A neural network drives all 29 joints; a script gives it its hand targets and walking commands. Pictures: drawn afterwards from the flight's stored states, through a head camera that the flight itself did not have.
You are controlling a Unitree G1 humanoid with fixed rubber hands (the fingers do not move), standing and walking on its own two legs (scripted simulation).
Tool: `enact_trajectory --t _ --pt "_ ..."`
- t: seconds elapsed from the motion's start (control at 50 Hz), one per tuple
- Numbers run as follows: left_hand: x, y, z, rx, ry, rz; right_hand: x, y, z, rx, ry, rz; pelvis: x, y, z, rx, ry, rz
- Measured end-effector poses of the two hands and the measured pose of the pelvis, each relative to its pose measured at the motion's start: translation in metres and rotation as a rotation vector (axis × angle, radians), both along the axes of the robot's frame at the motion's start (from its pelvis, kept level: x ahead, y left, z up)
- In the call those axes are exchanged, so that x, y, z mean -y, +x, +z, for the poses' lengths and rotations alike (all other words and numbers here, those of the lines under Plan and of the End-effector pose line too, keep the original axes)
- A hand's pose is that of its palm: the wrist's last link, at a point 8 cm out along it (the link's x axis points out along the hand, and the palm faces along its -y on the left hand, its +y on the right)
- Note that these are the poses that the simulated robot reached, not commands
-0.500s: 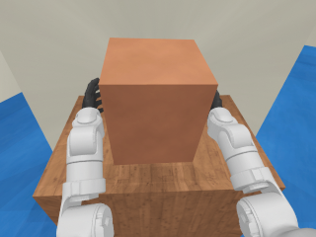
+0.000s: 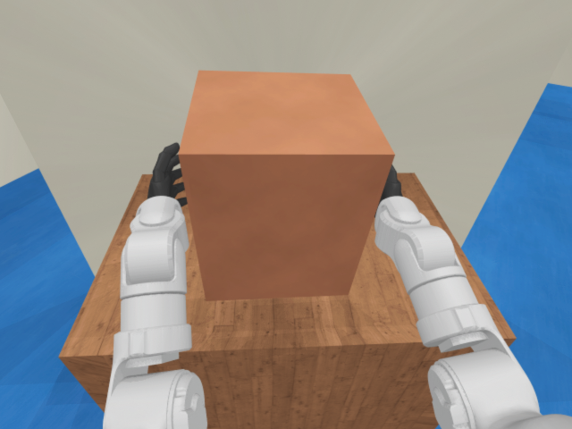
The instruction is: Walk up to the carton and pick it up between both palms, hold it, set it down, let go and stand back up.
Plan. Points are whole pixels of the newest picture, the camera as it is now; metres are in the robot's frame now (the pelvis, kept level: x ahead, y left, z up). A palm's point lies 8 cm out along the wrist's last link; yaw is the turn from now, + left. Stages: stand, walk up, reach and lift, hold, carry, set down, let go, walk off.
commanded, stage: hold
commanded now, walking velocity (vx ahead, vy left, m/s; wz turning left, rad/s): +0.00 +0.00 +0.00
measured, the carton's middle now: (277, 188) +0.38 +0.01 +0.19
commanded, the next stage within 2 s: set down in 0.74 s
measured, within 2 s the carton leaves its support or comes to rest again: neither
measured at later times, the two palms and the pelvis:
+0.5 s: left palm (167, 201) +0.35 +0.16 +0.19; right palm (387, 200) +0.35 -0.14 +0.18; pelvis +0.00 +0.00 +0.00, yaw +0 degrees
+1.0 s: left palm (161, 188) +0.37 +0.17 +0.20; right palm (378, 195) +0.37 -0.13 +0.18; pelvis +0.00 +0.00 +0.00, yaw -1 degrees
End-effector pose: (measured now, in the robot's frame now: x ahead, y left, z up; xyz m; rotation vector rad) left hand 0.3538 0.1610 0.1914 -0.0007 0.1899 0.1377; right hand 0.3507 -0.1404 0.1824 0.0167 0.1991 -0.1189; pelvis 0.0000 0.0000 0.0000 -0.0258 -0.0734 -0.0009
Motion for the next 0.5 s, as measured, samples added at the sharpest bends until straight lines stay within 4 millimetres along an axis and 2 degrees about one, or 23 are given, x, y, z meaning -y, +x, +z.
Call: enact_trajectory --t 0.5 --pt "0.0024 0.0008 0.0005 0.009 0.007 0.006 0.0025 0.0029 0.0003 0.009 0.001 0.007 0.0022 0.0017 0.0002 -0.006 0.000 0.001"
